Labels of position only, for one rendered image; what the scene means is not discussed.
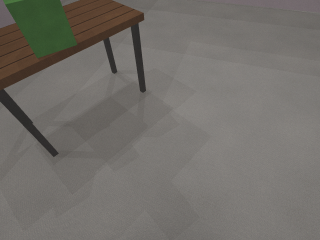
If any table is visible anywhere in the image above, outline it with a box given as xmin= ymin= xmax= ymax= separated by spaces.
xmin=0 ymin=0 xmax=146 ymax=157

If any carton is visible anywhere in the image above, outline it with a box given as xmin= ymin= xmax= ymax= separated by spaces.
xmin=3 ymin=0 xmax=77 ymax=58

